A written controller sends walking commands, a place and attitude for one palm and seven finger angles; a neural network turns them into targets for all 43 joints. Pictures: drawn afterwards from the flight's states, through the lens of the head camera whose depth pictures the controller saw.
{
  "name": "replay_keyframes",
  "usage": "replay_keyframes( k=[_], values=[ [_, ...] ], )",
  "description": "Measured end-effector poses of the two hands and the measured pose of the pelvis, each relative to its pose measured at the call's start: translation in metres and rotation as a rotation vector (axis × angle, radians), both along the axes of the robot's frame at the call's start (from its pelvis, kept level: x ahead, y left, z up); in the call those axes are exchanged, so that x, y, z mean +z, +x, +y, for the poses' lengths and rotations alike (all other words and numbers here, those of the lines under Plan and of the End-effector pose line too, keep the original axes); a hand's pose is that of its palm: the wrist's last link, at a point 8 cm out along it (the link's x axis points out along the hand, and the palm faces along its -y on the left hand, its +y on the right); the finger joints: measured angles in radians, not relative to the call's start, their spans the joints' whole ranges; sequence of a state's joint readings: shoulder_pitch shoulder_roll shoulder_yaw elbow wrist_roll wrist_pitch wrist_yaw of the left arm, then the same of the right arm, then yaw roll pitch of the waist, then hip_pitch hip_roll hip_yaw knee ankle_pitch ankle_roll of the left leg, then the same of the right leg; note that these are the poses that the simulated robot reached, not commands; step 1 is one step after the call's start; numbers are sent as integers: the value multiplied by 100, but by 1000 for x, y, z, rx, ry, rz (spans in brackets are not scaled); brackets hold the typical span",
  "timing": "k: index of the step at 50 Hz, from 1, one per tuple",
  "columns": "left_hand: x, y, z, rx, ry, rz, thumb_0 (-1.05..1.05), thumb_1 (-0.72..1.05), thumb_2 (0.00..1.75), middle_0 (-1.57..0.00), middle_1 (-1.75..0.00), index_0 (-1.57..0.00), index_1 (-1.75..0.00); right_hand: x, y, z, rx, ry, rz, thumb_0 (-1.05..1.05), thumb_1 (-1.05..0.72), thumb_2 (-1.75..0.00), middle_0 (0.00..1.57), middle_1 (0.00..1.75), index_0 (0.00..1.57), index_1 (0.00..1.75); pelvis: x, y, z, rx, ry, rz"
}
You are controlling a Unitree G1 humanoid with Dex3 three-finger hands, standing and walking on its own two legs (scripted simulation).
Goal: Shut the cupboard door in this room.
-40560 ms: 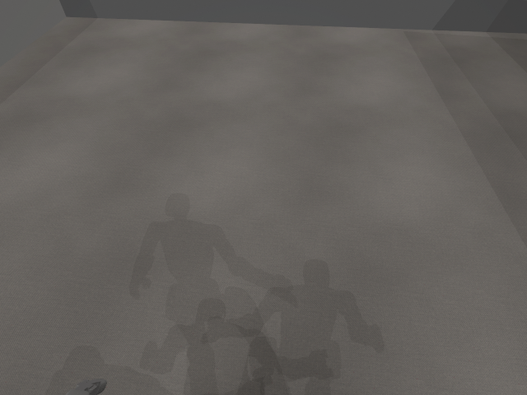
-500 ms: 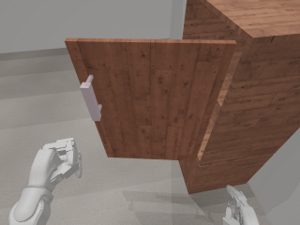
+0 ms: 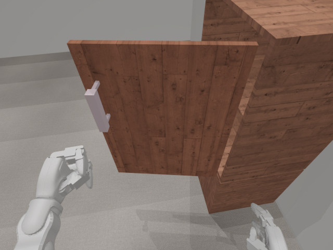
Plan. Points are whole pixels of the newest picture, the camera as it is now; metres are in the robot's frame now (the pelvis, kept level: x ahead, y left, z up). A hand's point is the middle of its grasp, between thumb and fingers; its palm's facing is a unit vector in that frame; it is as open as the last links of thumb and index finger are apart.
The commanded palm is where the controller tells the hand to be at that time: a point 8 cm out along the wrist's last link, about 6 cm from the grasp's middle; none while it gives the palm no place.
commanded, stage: bring the fist close to the handle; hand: left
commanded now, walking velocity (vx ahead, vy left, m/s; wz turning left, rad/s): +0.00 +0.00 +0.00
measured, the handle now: (100, 106) +0.45 +0.22 +0.10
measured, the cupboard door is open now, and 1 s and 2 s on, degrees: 77 77 69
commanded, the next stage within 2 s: push the door shut along its arc in 1.20 s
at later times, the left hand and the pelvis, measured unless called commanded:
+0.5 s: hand (96, 146) +0.32 +0.19 +0.10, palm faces +0.03 -1.00 -0.04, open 3.1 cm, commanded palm +0.30 +0.23 +0.10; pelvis +0.01 +0.00 +0.00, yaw -1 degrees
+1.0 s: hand (107, 131) +0.37 +0.18 +0.10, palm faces +0.03 -1.00 -0.02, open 3.1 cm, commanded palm +0.34 +0.23 +0.10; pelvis +0.01 +0.01 +0.01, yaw -2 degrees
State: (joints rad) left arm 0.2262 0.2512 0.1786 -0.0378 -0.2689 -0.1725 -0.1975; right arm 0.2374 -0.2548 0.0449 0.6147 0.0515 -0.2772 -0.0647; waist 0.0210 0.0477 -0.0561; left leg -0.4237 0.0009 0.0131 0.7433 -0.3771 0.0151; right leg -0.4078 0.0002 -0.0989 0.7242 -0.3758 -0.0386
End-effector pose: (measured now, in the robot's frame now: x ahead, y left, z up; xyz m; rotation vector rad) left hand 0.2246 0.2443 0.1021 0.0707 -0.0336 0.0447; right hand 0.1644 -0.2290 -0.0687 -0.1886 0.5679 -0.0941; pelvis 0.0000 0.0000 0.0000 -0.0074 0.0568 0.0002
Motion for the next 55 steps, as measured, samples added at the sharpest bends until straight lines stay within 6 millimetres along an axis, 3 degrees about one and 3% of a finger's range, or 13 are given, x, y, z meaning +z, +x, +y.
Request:
replay_keyframes(
  k=[18, 40, 46, 55],
  values=[
    [-3, 50, 3, -2, -23, 17, 1, 90, 89, -130, -150, -130, -150, -4, -10, -16, -52, -20, 73, 2, -91, -90, 20, 30, 20, 30, 2, 5, -1, -14, 6, 15],
    [-3, 117, -10, -17, -44, 16, 2, 90, 89, -130, -150, -130, -150, -16, -30, -6, -94, -4, 198, 2, -91, -90, 20, 30, 20, 30, 4, 10, 10, -29, 4, 37],
    [-2, 123, -11, -18, -48, 16, 1, 90, 89, -130, -150, -130, -150, -17, -38, -7, -114, 3, 230, 2, -91, -90, 20, 30, 20, 30, 5, 11, 12, -36, 4, 40],
    [-7, 115, -5, 4, -47, 21, 1, 90, 89, -130, -150, -130, -150, -17, -40, -10, -123, -7, 241, 2, -91, -90, 20, 30, 20, 30, 6, 9, 12, -35, 2, 32]
  ],
)
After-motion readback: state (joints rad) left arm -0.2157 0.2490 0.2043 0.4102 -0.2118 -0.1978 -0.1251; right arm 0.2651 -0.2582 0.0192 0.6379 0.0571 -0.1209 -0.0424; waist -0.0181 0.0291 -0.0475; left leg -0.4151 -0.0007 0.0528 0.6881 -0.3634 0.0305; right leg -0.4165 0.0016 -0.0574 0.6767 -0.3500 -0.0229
